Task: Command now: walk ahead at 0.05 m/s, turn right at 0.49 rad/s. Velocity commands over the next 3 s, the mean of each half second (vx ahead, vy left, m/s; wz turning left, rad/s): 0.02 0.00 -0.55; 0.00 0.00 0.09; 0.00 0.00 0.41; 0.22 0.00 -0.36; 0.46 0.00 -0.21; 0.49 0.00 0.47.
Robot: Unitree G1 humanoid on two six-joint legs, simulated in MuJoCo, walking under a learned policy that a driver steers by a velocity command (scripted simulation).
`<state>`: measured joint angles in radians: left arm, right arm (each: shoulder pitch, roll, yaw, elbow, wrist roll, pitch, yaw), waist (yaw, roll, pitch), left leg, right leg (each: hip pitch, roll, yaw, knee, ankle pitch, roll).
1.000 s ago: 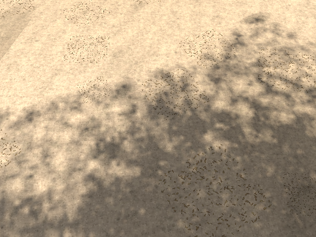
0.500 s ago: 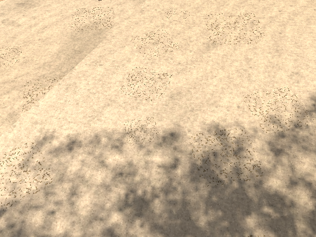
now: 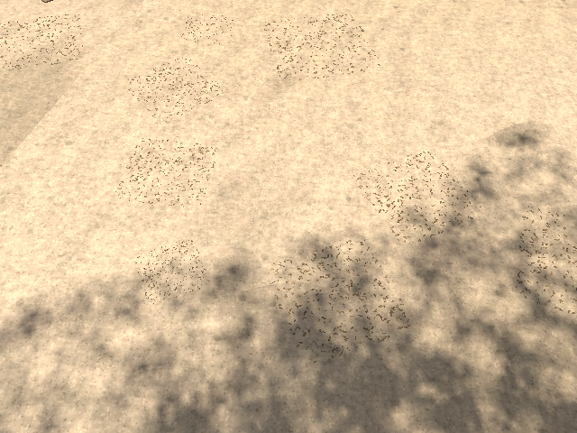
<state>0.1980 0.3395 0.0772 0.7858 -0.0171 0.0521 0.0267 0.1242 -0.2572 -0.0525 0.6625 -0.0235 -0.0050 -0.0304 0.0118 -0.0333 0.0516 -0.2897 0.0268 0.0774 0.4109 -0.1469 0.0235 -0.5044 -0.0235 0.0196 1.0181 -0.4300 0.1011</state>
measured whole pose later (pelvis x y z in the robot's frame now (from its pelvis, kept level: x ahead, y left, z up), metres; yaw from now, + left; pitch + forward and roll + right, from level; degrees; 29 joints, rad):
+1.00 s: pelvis +0.03 -0.02 -0.01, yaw -11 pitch +0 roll -1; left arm 0.20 0.30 0.08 0.71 0.01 0.01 0.03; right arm 0.14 -0.31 -0.06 0.70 0.02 0.02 -0.02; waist 0.00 0.04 0.05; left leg -0.31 -0.06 -0.19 0.60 -0.28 0.00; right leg -0.25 0.05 0.01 0.53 -0.28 -0.02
